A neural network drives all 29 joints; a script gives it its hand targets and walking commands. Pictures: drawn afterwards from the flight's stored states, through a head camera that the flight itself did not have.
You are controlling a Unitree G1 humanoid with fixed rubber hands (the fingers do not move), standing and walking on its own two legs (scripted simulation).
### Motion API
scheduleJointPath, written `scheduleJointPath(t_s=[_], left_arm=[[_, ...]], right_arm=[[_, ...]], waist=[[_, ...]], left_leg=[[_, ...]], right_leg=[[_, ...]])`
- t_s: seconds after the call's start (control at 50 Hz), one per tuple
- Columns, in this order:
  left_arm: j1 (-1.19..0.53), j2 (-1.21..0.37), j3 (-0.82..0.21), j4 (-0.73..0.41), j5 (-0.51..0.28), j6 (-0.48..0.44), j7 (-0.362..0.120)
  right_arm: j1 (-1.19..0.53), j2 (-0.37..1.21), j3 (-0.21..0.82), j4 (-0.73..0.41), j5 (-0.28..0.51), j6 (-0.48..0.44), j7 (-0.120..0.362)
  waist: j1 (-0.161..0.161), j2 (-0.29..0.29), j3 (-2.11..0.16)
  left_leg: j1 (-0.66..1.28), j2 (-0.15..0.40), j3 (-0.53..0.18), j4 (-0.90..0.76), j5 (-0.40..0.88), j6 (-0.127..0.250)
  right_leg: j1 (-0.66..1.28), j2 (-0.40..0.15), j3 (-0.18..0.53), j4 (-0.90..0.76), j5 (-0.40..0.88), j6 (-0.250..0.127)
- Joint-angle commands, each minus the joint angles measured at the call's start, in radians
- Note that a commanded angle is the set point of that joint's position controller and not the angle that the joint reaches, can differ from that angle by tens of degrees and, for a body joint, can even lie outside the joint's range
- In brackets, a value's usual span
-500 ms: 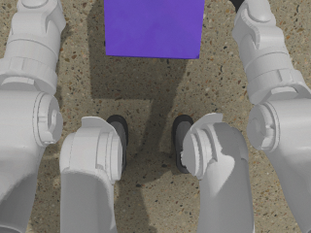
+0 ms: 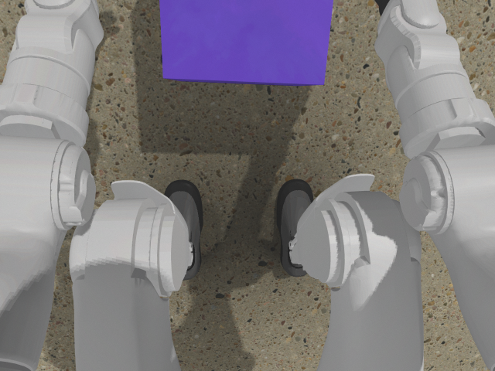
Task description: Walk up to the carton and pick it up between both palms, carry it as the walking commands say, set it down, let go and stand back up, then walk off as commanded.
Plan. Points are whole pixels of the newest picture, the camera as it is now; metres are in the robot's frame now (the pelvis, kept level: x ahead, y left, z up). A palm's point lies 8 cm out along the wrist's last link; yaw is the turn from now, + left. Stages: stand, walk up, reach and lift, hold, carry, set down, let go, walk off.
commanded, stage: reach and lift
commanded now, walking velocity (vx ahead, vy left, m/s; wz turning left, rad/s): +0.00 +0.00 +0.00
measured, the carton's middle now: out of the picture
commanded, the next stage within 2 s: none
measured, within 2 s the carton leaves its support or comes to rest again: leaves its support in 1.28 s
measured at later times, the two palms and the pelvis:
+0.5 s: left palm out of the picture +0.55 +0.15 -0.19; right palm out of the picture +0.54 -0.15 -0.19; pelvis +0.00 +0.00 +0.00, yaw -1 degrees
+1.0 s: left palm out of the picture +0.55 +0.15 -0.19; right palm out of the picture +0.54 -0.15 -0.19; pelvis +0.01 +0.00 -0.01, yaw +0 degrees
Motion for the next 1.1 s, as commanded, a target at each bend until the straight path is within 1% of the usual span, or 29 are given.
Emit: scheduleJointPath(t_s=[0.0,0.18,0.38,0.42,0.44,0.48,0.54,0.58,0.62,0.64,0.68,0.74,0.8,0.88,1.0,1.08], left_arm=[[-0.274,0.100,-0.001,-0.082,-0.007,-0.016,0.000],[-0.312,0.065,-0.012,-0.056,0.000,-0.020,0.004],[-0.345,-0.010,-0.004,-0.054,0.038,-0.029,0.015],[-0.347,-0.037,-0.003,-0.057,0.050,-0.030,0.014],[-0.358,-0.069,-0.011,-0.064,0.049,-0.030,0.009],[-0.381,-0.142,-0.031,-0.070,0.044,-0.028,-0.006],[-0.420,-0.297,-0.058,-0.086,0.044,-0.017,-0.046],[-0.454,-0.465,-0.089,-0.088,0.048,-0.001,-0.092],[-0.490,-0.666,-0.117,-0.100,0.057,0.018,-0.151],[-0.491,-0.735,-0.114,-0.107,0.066,0.028,-0.175],[-0.474,-0.812,-0.097,-0.130,0.087,0.045,-0.206],[-0.453,-0.885,-0.089,-0.169,0.098,0.068,-0.241],[-0.420,-0.939,-0.090,-0.192,0.092,0.078,-0.258],[-0.392,-0.977,-0.095,-0.208,0.081,0.081,-0.268],[-0.365,-1.007,-0.105,-0.220,0.072,0.080,-0.267],[-0.384,-1.027,-0.133,-0.252,0.053,0.075,-0.259]], right_arm=[[-0.244,-0.098,-0.007,-0.077,0.001,-0.016,0.000],[-0.279,-0.062,-0.001,-0.051,-0.006,-0.019,-0.002],[-0.298,0.012,0.004,-0.040,-0.032,-0.029,-0.010],[-0.307,0.045,0.014,-0.044,-0.029,-0.030,-0.006],[-0.321,0.080,0.028,-0.052,-0.025,-0.030,0.000],[-0.347,0.153,0.049,-0.058,-0.021,-0.028,0.015],[-0.397,0.304,0.071,-0.072,-0.024,-0.018,0.052],[-0.448,0.470,0.095,-0.084,-0.035,-0.003,0.097],[-0.498,0.664,0.122,-0.100,-0.054,0.015,0.156],[-0.507,0.729,0.127,-0.108,-0.064,0.025,0.183],[-0.496,0.803,0.117,-0.120,-0.080,0.043,0.222],[-0.466,0.866,0.093,-0.146,-0.095,0.066,0.259],[-0.451,0.905,0.089,-0.173,-0.089,0.077,0.282],[-0.434,0.938,0.091,-0.196,-0.081,0.082,0.295],[-0.426,0.957,0.100,-0.216,-0.074,0.081,0.298],[-0.453,0.974,0.126,-0.253,-0.055,0.076,0.289]], waist=[[-0.007,0.052,-1.128],[-0.002,0.051,-1.118],[0.006,0.054,-1.123],[0.018,0.055,-1.120],[0.023,0.052,-1.117],[0.022,0.050,-1.108],[0.022,0.049,-1.071],[0.023,0.048,-1.032],[0.022,0.046,-0.979],[0.023,0.047,-0.950],[0.029,0.043,-0.911],[0.021,0.052,-0.901],[0.020,0.046,-0.906],[0.017,0.038,-0.911],[0.012,0.039,-0.914],[0.011,0.039,-0.995]], left_leg=[[0.536,-0.007,-0.029,-0.157,0.323,-0.018],[0.542,-0.014,-0.033,-0.165,0.306,-0.015],[0.561,-0.033,-0.033,-0.168,0.325,-0.018],[0.568,-0.037,-0.031,-0.169,0.331,-0.018],[0.568,-0.040,-0.031,-0.170,0.333,-0.017],[0.560,-0.044,-0.027,-0.168,0.333,-0.015],[0.543,-0.053,-0.021,-0.166,0.321,-0.012],[0.527,-0.062,-0.015,-0.164,0.305,-0.008],[0.507,-0.074,-0.008,-0.157,0.291,0.000],[0.497,-0.078,-0.004,-0.154,0.282,0.004],[0.480,-0.083,-0.001,-0.150,0.265,0.013],[0.466,-0.089,0.004,-0.141,0.259,0.020],[0.478,-0.092,0.002,-0.129,0.291,0.025],[0.468,-0.096,-0.002,-0.119,0.333,0.029],[0.465,-0.099,-0.007,-0.117,0.373,0.030],[0.499,-0.101,-0.006,-0.115,0.411,0.027]], right_leg=[[0.464,0.008,0.019,-0.166,0.335,0.027],[0.467,0.014,0.017,-0.173,0.321,0.024],[0.485,0.032,0.014,-0.179,0.339,0.023],[0.482,0.037,0.014,-0.179,0.343,0.024],[0.484,0.039,0.015,-0.180,0.344,0.023],[0.490,0.045,0.015,-0.179,0.347,0.023],[0.482,0.056,0.014,-0.175,0.339,0.023],[0.468,0.067,0.012,-0.169,0.325,0.021],[0.452,0.081,0.012,-0.160,0.315,0.018],[0.441,0.086,0.012,-0.155,0.305,0.015],[0.414,0.093,0.009,-0.147,0.289,0.010],[0.393,0.098,0.004,-0.139,0.288,0.006],[0.374,0.100,-0.003,-0.128,0.304,0.005],[0.364,0.102,-0.005,-0.118,0.343,0.004],[0.349,0.106,-0.008,-0.112,0.371,-0.003],[0.388,0.106,-0.012,-0.109,0.404,-0.003]])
